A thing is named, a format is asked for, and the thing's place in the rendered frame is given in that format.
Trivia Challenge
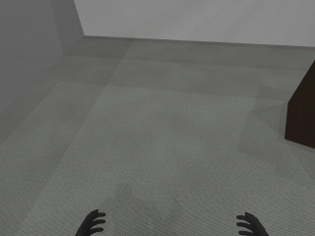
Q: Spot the pedestal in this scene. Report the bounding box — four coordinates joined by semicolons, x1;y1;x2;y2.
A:
284;60;315;148

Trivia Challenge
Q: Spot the left robot hand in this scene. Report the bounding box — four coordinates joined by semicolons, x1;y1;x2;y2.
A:
75;209;106;236

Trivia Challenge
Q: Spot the right robot hand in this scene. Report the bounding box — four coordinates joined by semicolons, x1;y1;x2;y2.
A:
236;212;269;236

